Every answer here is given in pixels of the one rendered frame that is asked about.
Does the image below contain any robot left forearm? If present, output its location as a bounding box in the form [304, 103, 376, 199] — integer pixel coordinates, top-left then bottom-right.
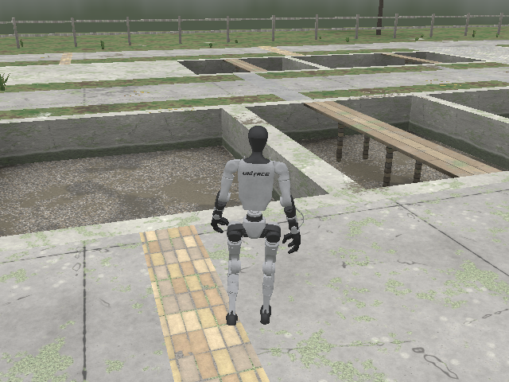
[212, 191, 227, 220]

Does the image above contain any robot right upper arm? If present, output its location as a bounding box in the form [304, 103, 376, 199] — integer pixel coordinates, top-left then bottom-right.
[273, 161, 292, 207]

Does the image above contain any left robot shin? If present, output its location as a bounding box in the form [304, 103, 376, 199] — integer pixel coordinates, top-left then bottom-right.
[227, 260, 239, 315]

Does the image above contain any robot right forearm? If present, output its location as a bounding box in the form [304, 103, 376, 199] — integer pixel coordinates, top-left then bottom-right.
[284, 195, 300, 234]

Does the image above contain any robot left hand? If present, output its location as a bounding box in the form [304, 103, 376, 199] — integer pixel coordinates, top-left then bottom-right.
[211, 217, 229, 233]

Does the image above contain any robot left upper arm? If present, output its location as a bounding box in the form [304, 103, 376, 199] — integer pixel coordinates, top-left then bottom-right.
[218, 159, 240, 202]

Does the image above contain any robot right hand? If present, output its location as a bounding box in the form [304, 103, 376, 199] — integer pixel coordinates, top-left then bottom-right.
[282, 232, 301, 254]

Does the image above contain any left robot thigh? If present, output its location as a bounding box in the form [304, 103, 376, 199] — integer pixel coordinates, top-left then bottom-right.
[227, 221, 243, 274]

